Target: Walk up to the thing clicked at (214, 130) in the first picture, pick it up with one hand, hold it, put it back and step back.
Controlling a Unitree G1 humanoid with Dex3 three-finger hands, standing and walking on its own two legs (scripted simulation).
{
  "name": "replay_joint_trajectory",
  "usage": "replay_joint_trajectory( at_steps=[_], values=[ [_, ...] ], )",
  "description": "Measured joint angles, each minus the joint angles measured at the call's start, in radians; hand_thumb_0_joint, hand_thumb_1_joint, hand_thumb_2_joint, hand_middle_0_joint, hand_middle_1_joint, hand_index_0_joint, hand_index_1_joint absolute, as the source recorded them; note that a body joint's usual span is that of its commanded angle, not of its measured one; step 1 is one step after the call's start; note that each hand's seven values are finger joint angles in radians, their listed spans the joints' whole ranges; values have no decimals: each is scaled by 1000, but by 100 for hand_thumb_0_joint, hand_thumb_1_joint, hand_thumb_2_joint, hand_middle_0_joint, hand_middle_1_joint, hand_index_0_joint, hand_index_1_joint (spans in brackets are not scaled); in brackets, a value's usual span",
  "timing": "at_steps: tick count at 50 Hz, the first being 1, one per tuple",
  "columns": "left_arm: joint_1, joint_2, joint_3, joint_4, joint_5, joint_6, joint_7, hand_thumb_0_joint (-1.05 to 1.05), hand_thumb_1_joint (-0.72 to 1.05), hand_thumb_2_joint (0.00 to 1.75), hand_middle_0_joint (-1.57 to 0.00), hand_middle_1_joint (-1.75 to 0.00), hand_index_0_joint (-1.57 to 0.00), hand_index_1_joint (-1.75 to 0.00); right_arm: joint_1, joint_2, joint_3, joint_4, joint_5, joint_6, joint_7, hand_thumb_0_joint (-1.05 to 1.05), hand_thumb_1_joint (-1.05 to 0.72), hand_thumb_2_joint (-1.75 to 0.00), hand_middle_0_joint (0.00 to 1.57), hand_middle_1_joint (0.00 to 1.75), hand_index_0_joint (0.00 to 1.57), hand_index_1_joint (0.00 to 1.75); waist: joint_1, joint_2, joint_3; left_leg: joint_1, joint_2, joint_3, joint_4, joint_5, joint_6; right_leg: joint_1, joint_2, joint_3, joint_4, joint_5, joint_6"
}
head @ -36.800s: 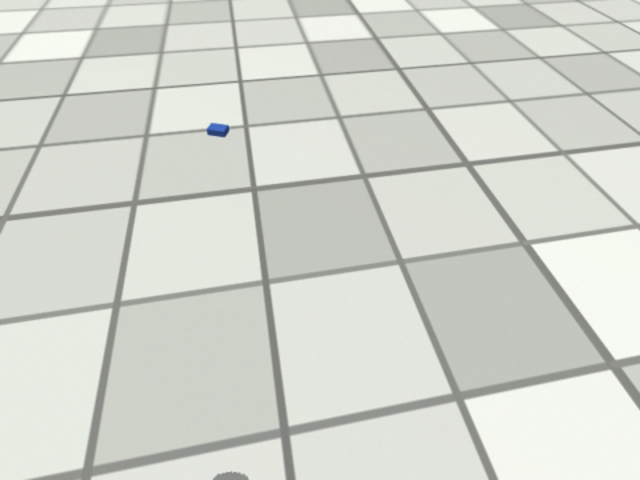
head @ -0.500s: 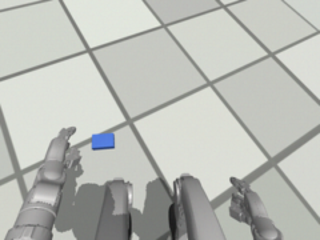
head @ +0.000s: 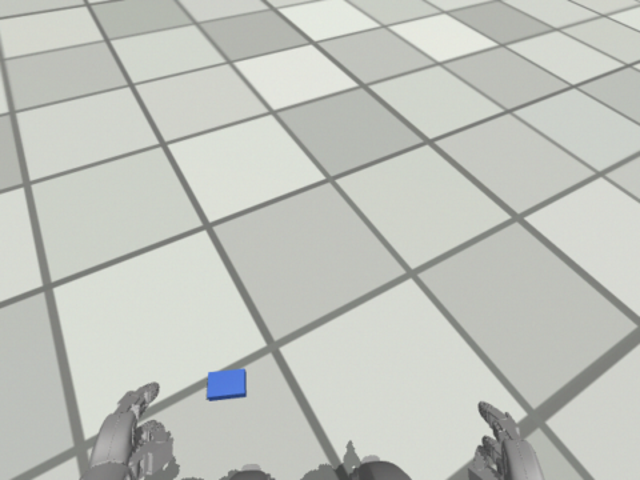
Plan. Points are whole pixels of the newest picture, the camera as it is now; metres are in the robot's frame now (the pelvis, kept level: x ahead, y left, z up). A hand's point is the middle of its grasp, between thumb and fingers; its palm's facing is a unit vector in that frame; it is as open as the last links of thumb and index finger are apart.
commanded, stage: home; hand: left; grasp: from above
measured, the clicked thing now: (227, 384) +0.48 +0.21 -0.68
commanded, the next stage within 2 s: none
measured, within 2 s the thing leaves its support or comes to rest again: neither
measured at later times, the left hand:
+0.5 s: hand out of the picture +0.17 +0.18 -0.03, palm faces +0.07 -0.98 -0.19, open 7.4 cm
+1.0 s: hand (150, 472) +0.18 +0.18 -0.03, palm faces +0.05 -0.98 -0.19, open 7.4 cm
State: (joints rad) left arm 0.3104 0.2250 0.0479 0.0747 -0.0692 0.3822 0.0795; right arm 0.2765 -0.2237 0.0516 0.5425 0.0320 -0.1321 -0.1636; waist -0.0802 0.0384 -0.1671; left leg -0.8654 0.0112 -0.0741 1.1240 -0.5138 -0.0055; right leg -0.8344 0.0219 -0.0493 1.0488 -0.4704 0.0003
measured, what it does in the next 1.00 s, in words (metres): stands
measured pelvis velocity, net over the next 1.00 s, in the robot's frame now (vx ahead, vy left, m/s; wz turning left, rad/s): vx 0.02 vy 0.00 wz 0.01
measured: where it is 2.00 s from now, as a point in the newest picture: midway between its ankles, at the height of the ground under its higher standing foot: outside the picture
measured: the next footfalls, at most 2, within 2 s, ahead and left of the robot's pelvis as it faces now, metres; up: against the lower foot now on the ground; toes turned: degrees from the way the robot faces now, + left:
none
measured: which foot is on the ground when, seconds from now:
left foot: down 0.00-1.00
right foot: down 0.00-1.00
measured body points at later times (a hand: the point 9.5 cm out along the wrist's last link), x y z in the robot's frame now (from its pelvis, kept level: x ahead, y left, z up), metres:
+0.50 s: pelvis +0.01 +0.00 +0.02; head +0.02 +0.01 +0.47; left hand +0.16 +0.23 -0.01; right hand +0.19 -0.23 -0.03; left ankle +0.02 +0.12 -0.66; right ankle +0.02 -0.13 -0.66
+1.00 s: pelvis +0.02 +0.00 +0.02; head +0.03 +0.01 +0.47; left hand +0.17 +0.23 -0.01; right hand +0.17 -0.24 -0.04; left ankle +0.02 +0.12 -0.66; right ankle +0.02 -0.13 -0.66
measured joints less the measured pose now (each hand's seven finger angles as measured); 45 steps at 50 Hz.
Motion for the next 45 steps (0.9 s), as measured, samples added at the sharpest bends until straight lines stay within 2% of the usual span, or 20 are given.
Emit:
replay_joint_trajectory(
  at_steps=[6,11,21,45],
  values=[
    [145,-4,-18,-133,-4,29,-13,1,90,90,-20,-30,-20,-30,27,-1,-4,-20,-4,-27,-19,1,-90,-89,20,30,20,30,13,11,-8,124,0,3,-94,22,3,126,-1,3,-99,24,2],
    [199,-2,-22,-184,-2,49,-32,1,90,90,-20,-30,-20,-30,18,3,-1,-27,-11,-56,-26,1,-90,-89,20,30,20,30,27,16,-11,176,-3,1,-128,31,5,181,-5,1,-133,31,4],
    [183,-3,-21,-178,12,65,-57,1,90,90,-20,-30,-20,-30,-10,5,7,-25,-22,-105,-27,1,-90,-89,20,30,20,30,45,4,10,195,-10,-5,-133,34,4,201,-11,-5,-132,29,4],
    [182,-2,-19,-180,9,60,-59,1,90,90,-20,-30,-20,-30,29,2,-5,8,-24,-108,-24,1,-90,-89,20,30,20,30,36,7,11,196,-6,6,-125,22,6,197,-7,6,-125,21,6]
  ],
)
